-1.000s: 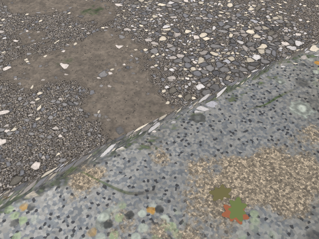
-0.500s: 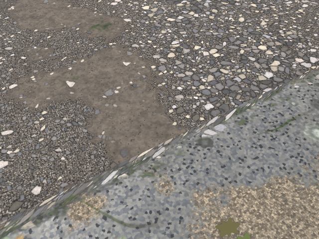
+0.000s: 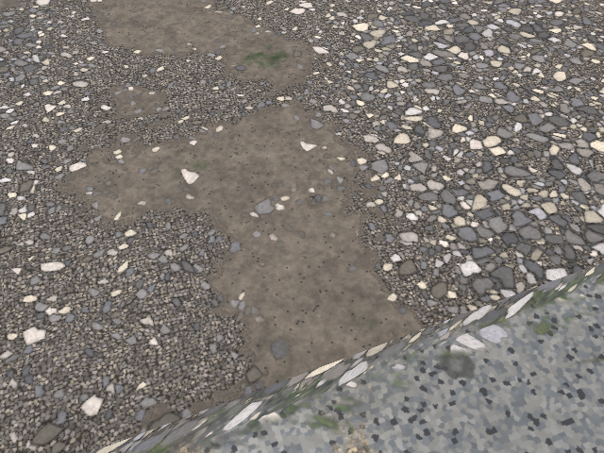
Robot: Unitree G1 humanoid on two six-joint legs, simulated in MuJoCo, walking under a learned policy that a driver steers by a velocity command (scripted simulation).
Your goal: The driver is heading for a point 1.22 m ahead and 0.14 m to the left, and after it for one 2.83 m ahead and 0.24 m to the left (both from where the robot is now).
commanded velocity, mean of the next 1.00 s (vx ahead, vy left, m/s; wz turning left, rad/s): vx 0.50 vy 0.00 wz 0.39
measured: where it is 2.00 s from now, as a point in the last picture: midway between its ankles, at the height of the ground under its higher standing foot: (226, 291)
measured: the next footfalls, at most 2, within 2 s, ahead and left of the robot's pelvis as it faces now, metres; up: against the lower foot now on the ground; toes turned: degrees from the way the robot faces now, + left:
right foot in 0.24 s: +0.31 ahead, -0.15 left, +0.00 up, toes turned +9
left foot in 0.78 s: +0.49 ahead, +0.19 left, +0.00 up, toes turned +26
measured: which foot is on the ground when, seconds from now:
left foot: down 0.00-0.24, up 0.26-0.76, down 0.78-1.00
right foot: up 0.00-0.22, down 0.24-0.82, up 0.84-1.00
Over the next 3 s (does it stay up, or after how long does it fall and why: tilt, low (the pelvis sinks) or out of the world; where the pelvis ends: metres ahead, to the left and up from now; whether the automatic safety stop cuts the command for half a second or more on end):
stays up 1.14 0.23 -0.16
